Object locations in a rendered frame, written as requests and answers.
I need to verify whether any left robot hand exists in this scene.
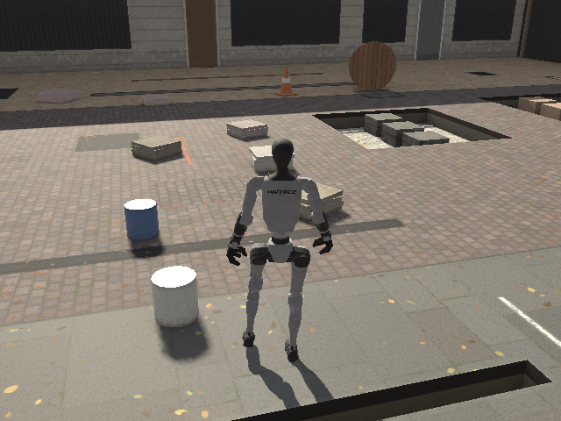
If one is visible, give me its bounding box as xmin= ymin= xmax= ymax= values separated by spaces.
xmin=226 ymin=245 xmax=247 ymax=266

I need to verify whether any right robot thigh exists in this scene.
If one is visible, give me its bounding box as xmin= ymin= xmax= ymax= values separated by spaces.
xmin=288 ymin=246 xmax=310 ymax=309

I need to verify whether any right robot upper arm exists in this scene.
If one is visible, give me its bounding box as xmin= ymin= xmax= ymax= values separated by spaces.
xmin=300 ymin=177 xmax=325 ymax=224

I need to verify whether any right robot forearm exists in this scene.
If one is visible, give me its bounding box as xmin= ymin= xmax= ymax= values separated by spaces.
xmin=316 ymin=210 xmax=331 ymax=241

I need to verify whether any left robot forearm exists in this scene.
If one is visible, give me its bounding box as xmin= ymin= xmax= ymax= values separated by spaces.
xmin=229 ymin=211 xmax=247 ymax=249

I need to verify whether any left robot upper arm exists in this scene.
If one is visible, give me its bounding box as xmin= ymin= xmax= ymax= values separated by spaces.
xmin=239 ymin=176 xmax=264 ymax=225

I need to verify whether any right robot hand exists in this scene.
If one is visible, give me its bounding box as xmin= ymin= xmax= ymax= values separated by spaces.
xmin=312 ymin=238 xmax=333 ymax=254

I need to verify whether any left robot foot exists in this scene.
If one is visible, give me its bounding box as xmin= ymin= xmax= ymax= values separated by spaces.
xmin=242 ymin=331 xmax=255 ymax=347

